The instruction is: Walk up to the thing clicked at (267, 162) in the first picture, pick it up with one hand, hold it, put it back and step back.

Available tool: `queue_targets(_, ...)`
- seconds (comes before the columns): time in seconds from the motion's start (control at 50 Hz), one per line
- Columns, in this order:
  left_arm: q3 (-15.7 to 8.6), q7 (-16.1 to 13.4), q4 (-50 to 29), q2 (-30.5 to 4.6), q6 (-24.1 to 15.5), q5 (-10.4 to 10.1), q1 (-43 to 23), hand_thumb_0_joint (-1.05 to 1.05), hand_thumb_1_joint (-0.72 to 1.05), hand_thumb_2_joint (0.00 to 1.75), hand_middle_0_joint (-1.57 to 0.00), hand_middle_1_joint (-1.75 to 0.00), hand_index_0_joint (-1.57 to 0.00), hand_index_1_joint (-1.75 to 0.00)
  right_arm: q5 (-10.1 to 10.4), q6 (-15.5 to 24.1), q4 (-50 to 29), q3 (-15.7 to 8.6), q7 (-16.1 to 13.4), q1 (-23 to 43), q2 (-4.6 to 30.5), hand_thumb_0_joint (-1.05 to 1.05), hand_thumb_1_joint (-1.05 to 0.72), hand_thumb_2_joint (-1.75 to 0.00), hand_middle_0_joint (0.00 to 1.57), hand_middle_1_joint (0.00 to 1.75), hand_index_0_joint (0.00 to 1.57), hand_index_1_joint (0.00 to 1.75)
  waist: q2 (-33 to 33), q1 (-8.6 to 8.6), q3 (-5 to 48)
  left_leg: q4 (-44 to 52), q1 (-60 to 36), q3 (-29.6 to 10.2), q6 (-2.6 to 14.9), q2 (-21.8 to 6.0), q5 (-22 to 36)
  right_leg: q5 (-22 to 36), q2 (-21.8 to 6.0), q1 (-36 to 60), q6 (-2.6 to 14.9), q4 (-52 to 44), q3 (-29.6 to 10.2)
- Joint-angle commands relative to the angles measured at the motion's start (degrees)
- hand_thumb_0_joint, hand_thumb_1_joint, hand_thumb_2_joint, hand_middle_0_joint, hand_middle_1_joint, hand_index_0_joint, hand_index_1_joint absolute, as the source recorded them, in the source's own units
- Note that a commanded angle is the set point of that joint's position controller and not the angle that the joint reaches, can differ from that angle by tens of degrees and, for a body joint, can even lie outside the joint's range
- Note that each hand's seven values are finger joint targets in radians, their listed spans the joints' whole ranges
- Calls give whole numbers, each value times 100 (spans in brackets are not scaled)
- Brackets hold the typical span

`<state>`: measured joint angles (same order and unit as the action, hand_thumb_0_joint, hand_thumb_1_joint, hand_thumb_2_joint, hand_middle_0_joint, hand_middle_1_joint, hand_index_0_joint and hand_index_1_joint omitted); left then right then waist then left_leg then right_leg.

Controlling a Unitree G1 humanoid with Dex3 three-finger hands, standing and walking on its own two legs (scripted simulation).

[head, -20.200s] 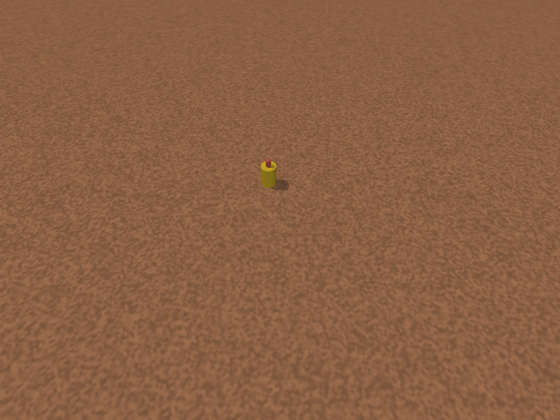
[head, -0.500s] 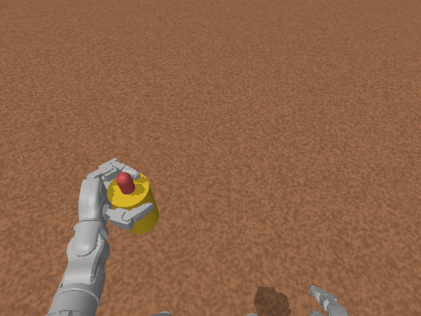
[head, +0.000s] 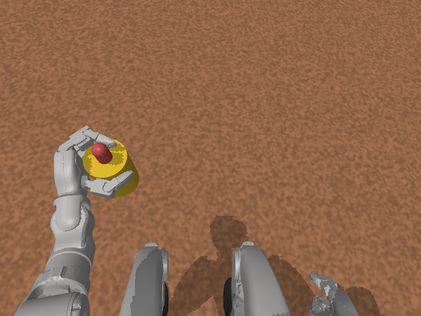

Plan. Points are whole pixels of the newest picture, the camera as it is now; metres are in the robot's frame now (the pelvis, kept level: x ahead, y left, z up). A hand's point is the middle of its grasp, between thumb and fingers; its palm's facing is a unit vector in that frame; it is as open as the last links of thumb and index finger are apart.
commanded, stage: crouch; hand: left
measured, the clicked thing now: (111, 165) +0.40 +0.19 -0.04
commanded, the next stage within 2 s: lower in 1.24 s
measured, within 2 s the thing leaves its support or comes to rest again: neither
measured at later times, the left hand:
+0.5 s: hand (122, 190) +0.41 +0.21 -0.24, palm faces +0.22 -0.97 -0.04, open 8.6 cm
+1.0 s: hand (127, 194) +0.43 +0.22 -0.34, palm faces +0.22 -0.98 -0.02, open 8.6 cm
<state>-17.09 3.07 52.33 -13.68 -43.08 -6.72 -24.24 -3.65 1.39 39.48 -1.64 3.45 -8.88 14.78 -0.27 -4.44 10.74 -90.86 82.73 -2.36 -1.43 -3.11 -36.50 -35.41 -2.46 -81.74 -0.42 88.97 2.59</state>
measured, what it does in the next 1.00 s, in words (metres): lowers itself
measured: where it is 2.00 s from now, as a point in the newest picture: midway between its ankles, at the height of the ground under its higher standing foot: outside the picture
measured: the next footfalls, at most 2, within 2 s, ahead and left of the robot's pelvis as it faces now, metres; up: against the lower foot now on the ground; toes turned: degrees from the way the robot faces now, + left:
none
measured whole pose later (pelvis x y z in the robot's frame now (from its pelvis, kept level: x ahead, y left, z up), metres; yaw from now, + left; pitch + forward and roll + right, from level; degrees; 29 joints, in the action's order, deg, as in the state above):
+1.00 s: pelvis -0.06 +0.01 -0.27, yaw -6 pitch +26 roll -8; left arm -33.2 5.6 69.6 -30.9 -46.9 -2.1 -41.8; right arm -10.8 -1.3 40.8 8.4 6.9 -2.7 17.8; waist 3.4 -11.9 -2.6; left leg -141.6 130.0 -10.2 -1.7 -1.4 -38.5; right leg -35.4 -1.5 -126.5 -1.4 135.4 4.9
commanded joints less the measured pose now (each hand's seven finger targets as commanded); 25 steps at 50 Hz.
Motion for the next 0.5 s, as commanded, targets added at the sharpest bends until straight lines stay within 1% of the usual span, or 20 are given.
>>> queue_targets(0.0, -408, 105, -1172, -1097, -635, -150, -1812, 0, 19, 123, -123, -134, -123, -135, -38, 98, -368, -329, 6, -404, 1027, 0, -92, -91, 20, 30, 20, 30, -384, 41, 3373, 290, -1339, -39, 210, 261, 2050, 1995, 254, 1041, 209, -327, -155)
queue_targets(0.02, -294, 143, -1163, -1008, -650, -120, -1914, 0, 20, 124, -124, -135, -124, -136, -60, 78, -325, -323, 21, -442, 1028, 0, -92, -91, 20, 30, 20, 30, -481, -32, 3524, 130, -1381, -59, 205, 255, 2212, 2092, 253, 809, 222, -145, -122)
queue_targets(0.06, -470, 144, -940, -1149, -684, -87, -2065, 0, 19, 126, -126, -138, -127, -139, -76, 53, -283, -328, 26, -426, 1011, 0, -92, -91, 20, 30, 20, 30, -300, -52, 3396, -102, -823, -44, 220, 256, 1772, 1749, 258, 600, 205, 15, -156)
queue_targets(0.08, -424, 182, -798, -1093, -690, -82, -2177, 0, 19, 127, -126, -138, -126, -139, -95, 56, -233, -308, 34, -438, 1008, 0, -92, -91, 20, 30, 20, 30, -277, -157, 3337, -249, -642, -61, 222, 248, 1592, 1593, 249, 415, 200, 131, -157)
queue_targets(0.1, -598, 159, -797, -1242, -723, -101, -2232, 0, 21, 127, -125, -138, -125, -139, -109, 55, -225, -300, 49, -426, 1021, 0, -91, -91, 20, 30, 20, 30, -265, -85, 3348, -346, -419, -35, 212, 255, 1441, 1440, 245, 406, 195, 231, -174)
queue_targets(0.12, -765, 123, -780, -1450, -765, -61, -2451, 0, 18, 127, -126, -139, -126, -140, -140, 40, -197, -269, 57, -452, 1006, 0, -92, -91, 20, 30, 20, 30, -321, -87, 3522, -514, -246, -19, 211, 258, 1443, 1433, 238, 381, 195, 385, -183)
queue_targets(0.14, -683, 139, -660, -1319, -773, -60, -2478, 0, 20, 128, -125, -138, -125, -139, -161, 41, -171, -257, 69, -427, 1016, 0, -92, -91, 20, 30, 20, 30, -323, -119, 3600, -678, -282, -35, 221, 254, 1522, 1482, 234, 164, 197, 550, -149)
queue_targets(0.16, -704, 124, -588, -1326, -790, -37, -2565, 0, 18, 128, -125, -139, -125, -140, -175, 43, -175, -254, 90, -421, 1023, 0, -92, -91, 20, 30, 20, 30, -323, -137, 3634, -811, -83, -8, 220, 257, 1457, 1409, 242, 53, 200, 656, -147)
queue_targets(0.24, -934, 110, -261, -1773, -922, 166, -3038, 0, 19, 130, -126, -141, -126, -142, -246, -10, -108, -176, 105, -383, 1096, 0, -92, -91, 20, 30, 20, 30, -707, -213, 3481, -1102, 151, -62, 142, 252, 1040, 949, 254, -901, 275, 1249, 75)
queue_targets(0.26, -916, 154, -54, -1676, -932, 179, -2928, 0, 20, 131, -125, -141, -126, -142, -276, -8, -85, -156, 113, -366, 1111, 0, -92, -91, 20, 30, 20, 30, -762, -228, 3520, -1223, 121, -81, 129, 246, 1111, 997, 248, -1068, 277, 1434, 123)
queue_targets(0.28, -966, 168, -144, -1811, -967, 190, -3116, 0, 20, 131, -125, -141, -126, -142, -297, -13, -57, -139, 125, -384, 1120, 0, -92, -91, 20, 30, 20, 30, -830, -234, 3626, -1384, 249, -10, 145, 256, 1079, 998, 246, -1004, 264, 1508, 88)
queue_targets(0.3, -942, 163, -113, -1795, -988, 203, -3343, 0, 17, 131, -127, -142, -127, -143, -315, -19, -74, -118, 136, -399, 1115, 0, -93, -92, 20, 30, 20, 30, -833, -308, 3627, -1477, 456, 15, 150, 265, 908, 889, 247, -1075, 258, 1585, 98)
queue_targets(0.32, -1074, 159, 130, -1922, -970, 189, -3225, 0, 13, 130, -124, -140, -124, -141, -318, -17, -35, -95, 142, -367, 1112, 0, -93, -92, 20, 30, 20, 30, -733, -264, 3477, -1624, 802, 68, 162, 270, 694, 723, 244, -1021, 233, 1640, 40)
queue_targets(0.34, -1093, 151, 100, -1953, -988, 182, -3399, 0, 13, 129, -123, -139, -124, -140, -327, -13, -26, -79, 151, -408, 1139, 0, -93, -92, 20, 30, 20, 30, -700, -327, 3500, -1738, 908, 79, 175, 270, 608, 687, 244, -1118, 219, 1722, 64)
queue_targets(0.36, -1189, 143, -68, -2161, -1019, 191, -3610, 0, 10, 127, -123, -138, -124, -140, -345, -16, 1, -57, 159, -432, 1154, 0, -93, -92, 20, 30, 20, 30, -844, -316, 3651, -1829, 959, 102, 167, 274, 590, 684, 246, -1104, 218, 1815, 51)
queue_targets(0.38, -1260, 142, -4, -2353, -1024, 241, -3668, 0, 11, 126, -122, -136, -122, -138, -353, -35, -12, -47, 162, -362, 1170, 0, -93, -92, 20, 30, 20, 30, -839, -314, 3545, -1896, 1185, 131, 182, 281, 325, 449, 241, -1162, 205, 1861, 37)
queue_targets(0.4, -1244, 169, 245, -2295, -988, 253, -3545, 0, 10, 126, -122, -136, -122, -138, -349, -35, 11, -42, 160, -336, 1170, 0, -93, -92, 20, 30, 20, 30, -759, -316, 3384, -1976, 1307, 154, 191, 274, 135, 269, 252, -1324, 192, 1891, 43)
queue_targets(0.42, -1158, 178, 254, -2236, -982, 278, -3697, 0, 13, 128, -123, -138, -123, -139, -357, -36, 33, -19, 168, -369, 1176, 0, -92, -91, 20, 30, 20, 30, -801, -437, 3263, -2040, 1480, 149, 196, 279, 24, 204, 251, -1426, 184, 1964, 86)
queue_targets(0.46, -1378, 187, 170, -2571, -992, 322, -3724, 0, 13, 126, -122, -136, -122, -137, -394, -59, 60, 8, 157, -353, 1255, 0, -92, -91, 20, 30, 20, 30, -869, -375, 3454, -2186, 1440, 145, 198, 275, 59, 271, 271, -1511, 183, 2151, 165)
queue_targets(0.48, -1273, 217, 237, -2490, -962, 330, -3797, 0, 14, 125, -123, -136, -123, -137, -396, -68, 58, 18, 160, -369, 1270, 0, -93, -91, 20, 30, 20, 30, -931, -437, 3440, -2241, 1460, 126, 187, 270, 67, 300, 264, -1606, 195, 2259, 208)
